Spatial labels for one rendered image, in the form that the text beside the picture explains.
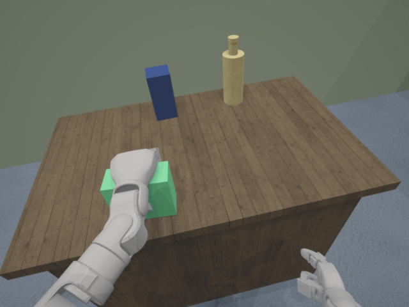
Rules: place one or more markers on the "robot right hand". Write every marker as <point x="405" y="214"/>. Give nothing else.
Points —
<point x="327" y="277"/>

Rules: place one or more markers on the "robot right forearm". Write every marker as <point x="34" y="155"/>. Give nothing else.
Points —
<point x="337" y="297"/>

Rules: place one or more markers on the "left robot upper arm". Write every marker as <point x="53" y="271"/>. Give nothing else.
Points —
<point x="59" y="301"/>

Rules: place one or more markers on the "robot left hand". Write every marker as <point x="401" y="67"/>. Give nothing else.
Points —
<point x="137" y="165"/>

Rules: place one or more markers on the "table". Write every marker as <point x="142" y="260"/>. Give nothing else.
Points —
<point x="255" y="183"/>

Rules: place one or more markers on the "robot left forearm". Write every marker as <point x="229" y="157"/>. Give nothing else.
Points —
<point x="92" y="277"/>

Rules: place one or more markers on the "sponge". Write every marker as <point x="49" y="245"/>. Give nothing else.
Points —
<point x="162" y="193"/>

